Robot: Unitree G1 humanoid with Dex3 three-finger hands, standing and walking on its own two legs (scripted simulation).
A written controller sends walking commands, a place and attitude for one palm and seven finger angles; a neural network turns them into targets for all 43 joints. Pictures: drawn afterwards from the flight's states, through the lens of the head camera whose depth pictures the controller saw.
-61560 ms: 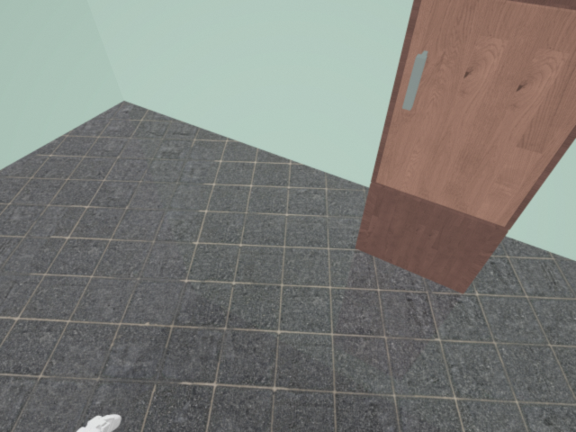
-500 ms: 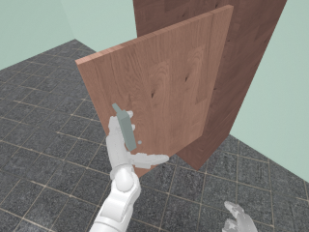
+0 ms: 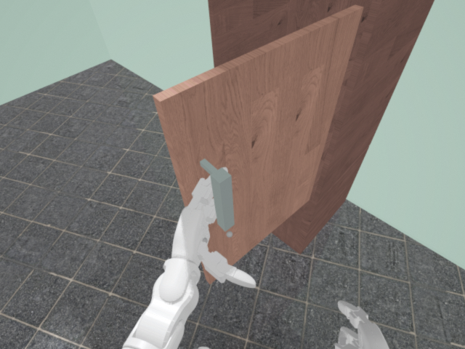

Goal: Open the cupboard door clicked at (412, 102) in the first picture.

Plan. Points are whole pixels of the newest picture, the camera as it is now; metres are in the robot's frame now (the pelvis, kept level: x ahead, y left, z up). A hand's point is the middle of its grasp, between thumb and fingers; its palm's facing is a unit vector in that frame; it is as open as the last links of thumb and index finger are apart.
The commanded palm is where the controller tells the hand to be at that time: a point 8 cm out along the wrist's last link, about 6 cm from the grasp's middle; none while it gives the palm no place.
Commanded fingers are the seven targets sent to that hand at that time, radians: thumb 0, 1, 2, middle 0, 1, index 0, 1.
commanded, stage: slide the hand sideways off the handle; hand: left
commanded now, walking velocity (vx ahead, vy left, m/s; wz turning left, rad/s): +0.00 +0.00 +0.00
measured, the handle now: (216, 195) +0.35 +0.05 +0.09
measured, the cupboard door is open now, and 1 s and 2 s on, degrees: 85 84 84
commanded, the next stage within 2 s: draw the hand back to the body in 0.94 s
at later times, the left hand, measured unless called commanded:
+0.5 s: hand (208, 250) +0.26 +0.05 +0.08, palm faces -0.06 -1.00 +0.01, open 15.9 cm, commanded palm +0.23 +0.12 +0.08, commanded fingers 0.00 -0.50 0.30 -0.15 -0.30 -0.15 -0.30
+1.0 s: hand (173, 274) +0.22 +0.10 +0.08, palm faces -0.03 -1.00 -0.02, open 16.3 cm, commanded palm +0.20 +0.16 +0.08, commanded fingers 0.00 -0.50 0.30 -0.15 -0.30 -0.15 -0.30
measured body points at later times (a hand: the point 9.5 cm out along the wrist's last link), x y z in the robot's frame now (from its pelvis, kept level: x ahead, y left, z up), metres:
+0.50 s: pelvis +0.01 +0.00 +0.00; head +0.02 -0.02 +0.45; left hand +0.25 +0.11 +0.08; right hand +0.18 -0.22 -0.08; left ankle +0.04 +0.11 -0.70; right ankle +0.00 -0.09 -0.70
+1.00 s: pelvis +0.01 -0.02 -0.01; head +0.03 -0.04 +0.44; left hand +0.22 +0.15 +0.08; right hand +0.19 -0.25 -0.09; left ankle +0.04 +0.11 -0.70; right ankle +0.00 -0.09 -0.70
